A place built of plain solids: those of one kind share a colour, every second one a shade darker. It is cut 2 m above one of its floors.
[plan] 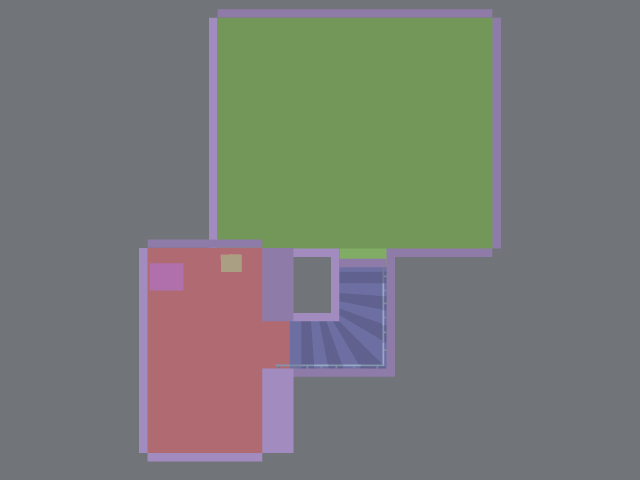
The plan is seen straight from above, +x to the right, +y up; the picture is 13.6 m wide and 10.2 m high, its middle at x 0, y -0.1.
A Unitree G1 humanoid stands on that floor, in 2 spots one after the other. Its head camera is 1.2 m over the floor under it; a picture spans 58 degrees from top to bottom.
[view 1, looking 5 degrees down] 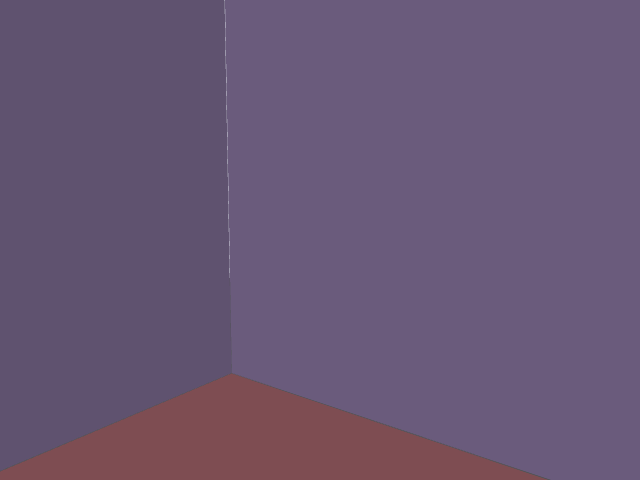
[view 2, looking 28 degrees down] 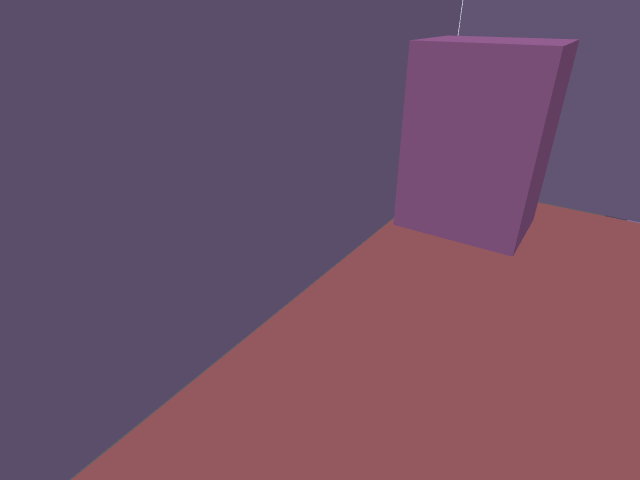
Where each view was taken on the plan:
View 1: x -1.64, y -2.39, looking -144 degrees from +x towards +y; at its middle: wall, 2.51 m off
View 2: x -2.63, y -3.47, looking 124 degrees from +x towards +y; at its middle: wall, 2.10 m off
